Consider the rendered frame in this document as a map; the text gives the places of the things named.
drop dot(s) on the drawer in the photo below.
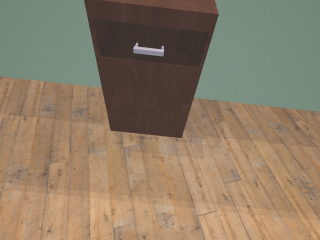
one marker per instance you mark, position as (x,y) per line
(181,46)

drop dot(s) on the handle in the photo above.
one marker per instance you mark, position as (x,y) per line
(148,51)

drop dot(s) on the cabinet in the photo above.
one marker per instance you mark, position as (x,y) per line
(145,97)

